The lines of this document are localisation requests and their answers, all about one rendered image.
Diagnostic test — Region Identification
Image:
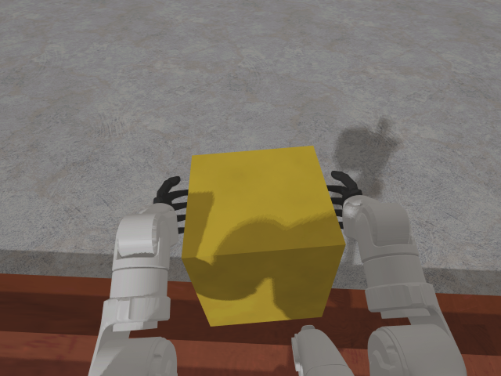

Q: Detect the robot left upper arm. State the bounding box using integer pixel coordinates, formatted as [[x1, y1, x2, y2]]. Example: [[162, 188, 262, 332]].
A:
[[90, 337, 178, 376]]

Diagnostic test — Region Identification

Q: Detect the right robot thigh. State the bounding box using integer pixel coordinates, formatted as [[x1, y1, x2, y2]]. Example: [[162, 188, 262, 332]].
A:
[[291, 329, 354, 376]]

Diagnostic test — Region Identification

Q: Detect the carton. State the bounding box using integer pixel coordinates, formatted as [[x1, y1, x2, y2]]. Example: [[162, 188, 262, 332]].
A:
[[182, 146, 346, 327]]

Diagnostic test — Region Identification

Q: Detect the robot right upper arm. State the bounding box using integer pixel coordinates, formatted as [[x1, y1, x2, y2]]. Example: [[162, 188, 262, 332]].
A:
[[368, 324, 466, 376]]

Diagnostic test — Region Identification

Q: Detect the right robot forearm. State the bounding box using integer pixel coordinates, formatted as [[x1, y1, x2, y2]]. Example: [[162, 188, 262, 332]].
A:
[[342, 195, 467, 376]]

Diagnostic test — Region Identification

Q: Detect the robot right hand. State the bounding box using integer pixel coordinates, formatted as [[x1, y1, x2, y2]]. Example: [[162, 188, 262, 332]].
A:
[[326, 171, 362, 229]]

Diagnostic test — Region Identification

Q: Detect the left robot forearm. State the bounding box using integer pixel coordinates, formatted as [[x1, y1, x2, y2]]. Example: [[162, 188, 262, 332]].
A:
[[88, 203, 179, 376]]

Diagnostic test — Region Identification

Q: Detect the robot left hand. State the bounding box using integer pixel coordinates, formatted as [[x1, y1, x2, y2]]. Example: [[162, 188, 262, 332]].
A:
[[153, 176, 189, 234]]

